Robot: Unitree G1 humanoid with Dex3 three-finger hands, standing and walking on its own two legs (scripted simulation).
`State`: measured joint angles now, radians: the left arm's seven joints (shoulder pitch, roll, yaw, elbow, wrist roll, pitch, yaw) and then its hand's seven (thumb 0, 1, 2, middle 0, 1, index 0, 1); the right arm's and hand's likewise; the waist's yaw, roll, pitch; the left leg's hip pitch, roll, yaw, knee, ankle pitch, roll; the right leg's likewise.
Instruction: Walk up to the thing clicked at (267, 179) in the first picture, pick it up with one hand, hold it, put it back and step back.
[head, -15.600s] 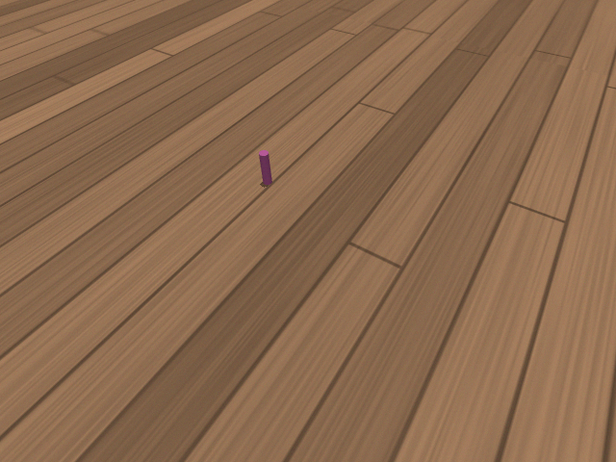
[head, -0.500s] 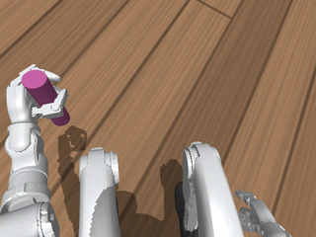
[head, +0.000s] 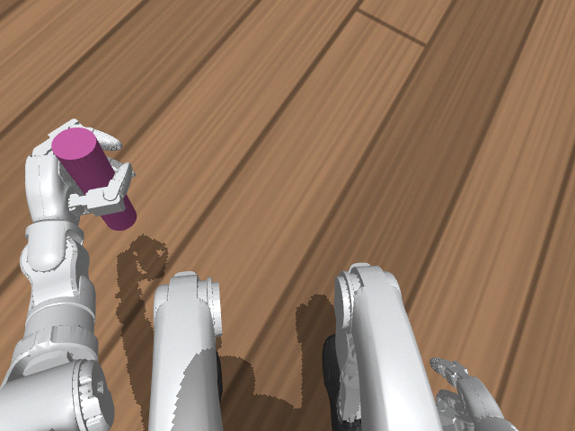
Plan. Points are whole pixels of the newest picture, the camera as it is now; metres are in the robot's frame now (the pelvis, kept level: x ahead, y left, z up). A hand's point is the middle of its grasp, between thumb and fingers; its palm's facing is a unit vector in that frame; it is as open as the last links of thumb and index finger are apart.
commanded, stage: lift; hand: left
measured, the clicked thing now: (101, 186) +0.44 +0.26 -0.05
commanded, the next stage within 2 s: none
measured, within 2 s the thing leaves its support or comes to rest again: neither
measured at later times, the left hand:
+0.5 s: hand (90, 172) +0.41 +0.23 +0.05, palm faces +0.12 -0.99 -0.05, open 6.2 cm
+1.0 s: hand out of the picture +0.40 +0.22 +0.23, palm faces +0.16 -0.99 -0.05, open 6.2 cm
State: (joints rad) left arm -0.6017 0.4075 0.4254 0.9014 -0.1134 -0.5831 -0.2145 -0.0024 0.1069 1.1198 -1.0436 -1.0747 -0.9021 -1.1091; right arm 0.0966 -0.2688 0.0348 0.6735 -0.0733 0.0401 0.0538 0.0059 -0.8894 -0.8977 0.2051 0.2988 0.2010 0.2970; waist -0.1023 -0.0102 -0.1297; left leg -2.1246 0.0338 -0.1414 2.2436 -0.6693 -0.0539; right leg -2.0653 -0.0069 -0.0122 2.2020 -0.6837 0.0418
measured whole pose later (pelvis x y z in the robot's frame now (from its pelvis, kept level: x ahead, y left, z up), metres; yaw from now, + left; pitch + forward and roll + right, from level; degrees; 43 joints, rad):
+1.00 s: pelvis +0.04 +0.00 +0.20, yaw +3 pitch +26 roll -3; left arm -0.19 0.25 0.21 0.30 -0.17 -0.28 -0.08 0.00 0.11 1.11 -1.02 -1.11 -0.90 -1.11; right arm 0.14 -0.23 0.00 0.60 0.03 -0.01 -0.04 0.01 -0.89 -0.89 0.21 0.30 0.20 0.30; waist -0.03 0.03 -0.19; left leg -1.44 0.06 -0.08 1.59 -0.62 -0.04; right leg -1.38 -0.03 -0.03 1.56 -0.63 0.03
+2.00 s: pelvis +0.08 +0.00 +0.33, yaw +4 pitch +11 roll -2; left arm -0.12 0.19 0.15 0.41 -0.18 -0.34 -0.08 0.00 0.11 1.11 -1.02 -1.11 -0.90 -1.11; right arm 0.22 -0.22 0.00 0.64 0.01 -0.03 -0.04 0.01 -0.90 -0.90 0.20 0.30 0.20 0.30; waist -0.02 0.01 -0.07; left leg -0.73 0.07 -0.03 0.99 -0.45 -0.04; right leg -0.69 -0.03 -0.03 0.96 -0.46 0.02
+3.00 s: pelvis +0.08 +0.00 +0.36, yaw +4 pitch +5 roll -1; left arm -0.11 0.18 0.14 0.40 -0.16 -0.32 -0.05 0.00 0.12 1.11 -1.02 -1.11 -0.90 -1.12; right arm 0.22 -0.21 0.00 0.66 0.01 0.00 -0.04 0.01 -0.91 -0.90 0.20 0.30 0.20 0.30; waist -0.02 0.01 -0.02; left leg -0.53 0.06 -0.02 0.84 -0.40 -0.04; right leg -0.50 -0.03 -0.02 0.81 -0.40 0.03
